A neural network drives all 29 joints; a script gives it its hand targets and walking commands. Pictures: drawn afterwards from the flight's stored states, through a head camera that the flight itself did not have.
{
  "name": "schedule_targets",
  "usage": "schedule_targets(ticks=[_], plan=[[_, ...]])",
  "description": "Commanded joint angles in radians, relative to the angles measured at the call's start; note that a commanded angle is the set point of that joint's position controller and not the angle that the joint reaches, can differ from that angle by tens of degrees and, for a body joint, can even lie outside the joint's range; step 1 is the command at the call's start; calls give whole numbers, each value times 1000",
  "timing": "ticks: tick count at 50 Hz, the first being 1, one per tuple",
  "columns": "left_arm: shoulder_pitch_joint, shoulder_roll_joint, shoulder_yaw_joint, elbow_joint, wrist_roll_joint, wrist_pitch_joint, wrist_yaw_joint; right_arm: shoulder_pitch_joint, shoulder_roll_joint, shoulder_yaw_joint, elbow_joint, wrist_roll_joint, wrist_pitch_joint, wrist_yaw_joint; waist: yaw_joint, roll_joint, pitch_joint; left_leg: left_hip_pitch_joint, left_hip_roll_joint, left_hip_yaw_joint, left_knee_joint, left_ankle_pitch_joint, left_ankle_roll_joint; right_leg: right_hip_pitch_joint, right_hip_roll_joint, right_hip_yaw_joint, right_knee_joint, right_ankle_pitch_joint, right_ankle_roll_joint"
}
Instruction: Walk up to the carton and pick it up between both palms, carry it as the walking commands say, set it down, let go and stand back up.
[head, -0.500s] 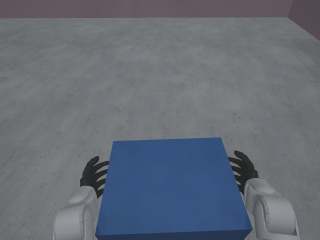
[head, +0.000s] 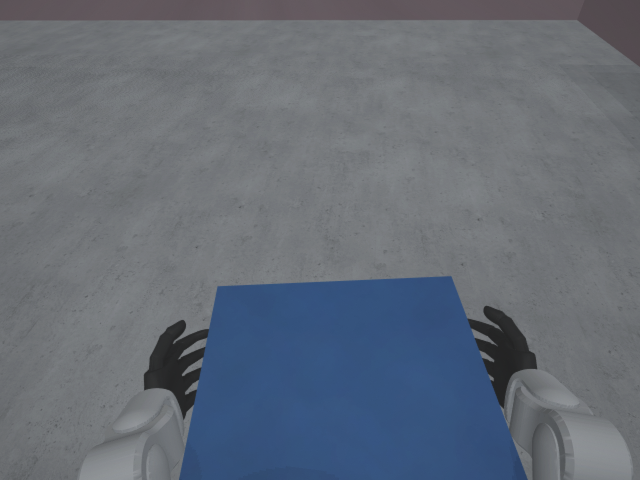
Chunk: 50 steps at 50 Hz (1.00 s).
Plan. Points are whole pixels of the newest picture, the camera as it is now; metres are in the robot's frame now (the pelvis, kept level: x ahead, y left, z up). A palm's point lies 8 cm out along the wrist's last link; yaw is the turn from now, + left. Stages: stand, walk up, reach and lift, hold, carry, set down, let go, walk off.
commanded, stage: carry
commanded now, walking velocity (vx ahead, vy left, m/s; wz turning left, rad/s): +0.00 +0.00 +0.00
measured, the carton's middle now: (340, 417) +0.23 +0.00 +0.01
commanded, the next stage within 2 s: none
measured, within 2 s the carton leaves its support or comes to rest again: neither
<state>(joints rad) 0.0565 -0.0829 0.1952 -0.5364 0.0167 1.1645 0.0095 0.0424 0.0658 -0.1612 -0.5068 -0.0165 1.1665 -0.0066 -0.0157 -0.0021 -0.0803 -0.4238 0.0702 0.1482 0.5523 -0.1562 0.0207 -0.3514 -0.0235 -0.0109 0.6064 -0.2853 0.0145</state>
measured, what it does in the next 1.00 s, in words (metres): walks backwards: left foot, then right foot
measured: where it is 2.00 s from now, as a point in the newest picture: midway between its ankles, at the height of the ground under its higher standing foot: outside the picture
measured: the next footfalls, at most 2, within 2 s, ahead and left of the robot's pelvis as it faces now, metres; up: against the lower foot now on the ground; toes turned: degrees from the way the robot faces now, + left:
left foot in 0.72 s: -0.03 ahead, +0.11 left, +0.00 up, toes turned -12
right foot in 0.96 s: -0.13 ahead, -0.10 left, +0.00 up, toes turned -5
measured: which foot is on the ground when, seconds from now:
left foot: down 0.00-0.58, up 0.60-0.70, down 0.72-1.00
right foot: down 0.00-0.72, up 0.74-0.94, down 0.96-1.00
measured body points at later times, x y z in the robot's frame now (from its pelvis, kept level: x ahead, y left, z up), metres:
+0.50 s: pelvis -0.08 +0.01 -0.01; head -0.11 +0.01 +0.44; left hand +0.17 +0.20 +0.07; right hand +0.18 -0.17 +0.07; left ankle +0.08 +0.12 -0.72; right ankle +0.01 -0.13 -0.72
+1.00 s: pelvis -0.15 +0.02 +0.01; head -0.17 +0.03 +0.46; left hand +0.15 +0.20 +0.06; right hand +0.13 -0.17 +0.06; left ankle -0.07 +0.10 -0.73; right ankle -0.18 -0.10 -0.73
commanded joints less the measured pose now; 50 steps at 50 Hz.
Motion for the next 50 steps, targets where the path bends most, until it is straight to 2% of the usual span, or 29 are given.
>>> schedule_targets(ticks=[1, 4, 7, 19, 24, 27, 28, 29, 30, 31, 32, 33, 34, 35, 36, 37, 38, 39, 40, 41, 42, 43, 44, 46, 48, 49, 50], plan=[[-388, -672, -779, -138, -260, 10, -76, -402, 683, 771, -155, 251, -3, 71, 5, 14, -189, 171, 118, -138, -117, -55, 6, -67, -107, 68, -127, 10, -51], [-435, -656, -760, -82, -248, 0, -81, -448, 663, 746, -99, 228, -13, 78, 9, 11, -153, 116, 117, -157, -173, -251, -10, -93, -86, 62, -169, -134, -47], [-468, -673, -758, -49, -252, -13, -84, -465, 675, 724, -59, 217, -25, 84, 12, 28, -148, 87, 106, -146, -193, -334, -30, -103, -71, 48, -181, -188, -42], [-508, -705, -727, 55, -239, -47, -94, -509, 710, 693, 28, 195, -57, 94, 17, 6, -184, 78, 32, -62, -125, -307, -65, -150, -48, -9, -150, -279, -38], [-519, -712, -706, 108, -226, -70, -101, -535, 712, 674, 79, 185, -79, 101, 24, 42, -208, 16, 20, -66, -94, -335, -62, -140, 1, -43, -5, -286, -51], [-525, -708, -678, 166, -209, -93, -107, -556, 700, 643, 146, 165, -101, 106, 39, 78, -213, -102, 20, -65, -63, -389, -67, -95, 34, -46, 129, -277, -77], [-532, -709, -670, 182, -207, -102, -109, -565, 701, 633, 167, 161, -110, 108, 47, 56, -211, -112, 1, -50, 26, -391, -69, -123, 21, -23, 136, -283, -100], [-540, -712, -665, 194, -205, -110, -111, -567, 708, 626, 186, 159, -118, 111, 48, -21, -210, -51, -42, -29, 214, -344, -70, -236, -24, 45, 61, -333, -130], [-544, -690, -638, 246, -187, -119, -115, -560, 696, 600, 244, 142, -129, 114, 36, -158, -198, 101, -114, 0, 519, -246, -66, -467, -123, 175, -151, -460, -170], [-563, -609, -570, 354, -138, -138, -125, -565, 642, 535, 366, 95, -154, 117, 11, -332, -129, 255, -140, -67, 812, -243, -57, -753, -259, 287, -431, -616, -175], [-639, -583, -570, 350, -132, -170, -136, -615, 662, 536, 399, 91, -192, 124, -21, -377, -75, 318, -118, -128, 924, -250, -47, -865, -310, 245, -510, -646, -113], [-702, -566, -536, 431, -110, -213, -149, -650, 640, 480, 499, 54, -238, 134, -39, -333, -60, 280, -82, -159, 786, -300, -40, -777, -285, 132, -431, -562, -49], [-719, -734, -674, 228, -201, -217, -145, -669, 754, 601, 277, 149, -251, 135, -46, -258, -75, 210, 1, -201, 354, -330, -35, -558, -226, 62, -257, -456, -4], [-683, -668, -572, 418, -140, -223, -134, -650, 649, 489, 452, 87, -263, 133, -36, -97, -95, 78, -21, -190, -17, -390, -24, -309, -136, 0, -34, -382, -8], [-662, -753, -627, 304, -182, -232, -121, -654, 703, 545, 319, 134, -267, 128, -9, 150, -119, -74, 63, -337, -270, -565, -22, -154, -55, -52, 256, -219, -7], [-632, -751, -650, 264, -178, -241, -114, -576, 696, 528, 326, 135, -269, 129, -1, 421, -78, -201, 265, -691, -469, -756, 9, -266, 21, -33, 420, -171, 30], [-622, -544, -410, 615, -1, -299, -121, -560, 511, 308, 677, -34, -320, 142, 23, 332, -77, -212, 239, -645, -462, -683, 6, -206, 12, 46, 453, -97, 16], [-675, -630, -510, 478, -56, -353, -129, -627, 612, 416, 528, 39, -367, 157, 32, 266, -122, -198, 205, -551, -415, -622, -16, -174, 12, 47, 429, -72, 11], [-692, -852, -733, 127, -207, -336, -123, -662, 830, 656, 177, 198, -350, 155, 36, 178, -163, -116, 168, -459, -365, -465, -12, -130, 5, 21, 377, -51, 14], [-685, -792, -685, 227, -167, -320, -113, -646, 773, 616, 237, 151, -338, 152, 33, 160, -215, -18, 142, -389, -317, -337, 0, -111, 6, -2, 306, -51, 8], [-613, -665, -572, 428, -76, -325, -109, -593, 650, 509, 430, 65, -344, 152, 28, 147, -253, 88, 129, -344, -284, -243, 5, -102, 12, -9, 207, -58, -1], [-583, -628, -554, 457, -55, -341, -113, -560, 621, 485, 465, 44, -362, 157, 19, 154, -256, 149, 127, -339, -276, -192, -4, -94, 23, -19, 117, -64, -2], [-598, -639, -562, 434, -61, -358, -120, -563, 637, 493, 449, 49, -379, 164, 13, 156, -250, 189, 126, -342, -270, -134, -8, -69, 27, -22, 25, -67, -3], [-576, -642, -545, 473, -49, -380, -130, -553, 640, 488, 475, 40, -404, 171, 17, 131, -265, 244, 100, -311, -235, -70, -10, 35, 15, -25, -191, -22, -4], [-579, -658, -564, 417, -78, -384, -138, -546, 668, 519, 421, 58, -410, 165, 10, 99, -292, 239, 78, -290, -197, 7, -3, 135, -50, 27, -247, -11, -9], [-570, -632, -536, 447, -73, -386, -139, -530, 644, 497, 446, 44, -409, 157, 8, 56, -311, 236, 62, -263, -177, 113, -17, 160, -82, 39, -193, 41, -15], [-604, -688, -589, 270, -147, -377, -126, -597, 697, 572, 234, 125, -395, 140, 10, -9, -289, 227, 46, -212, -159, 93, -21, 109, -93, 42, -175, 54, -26]])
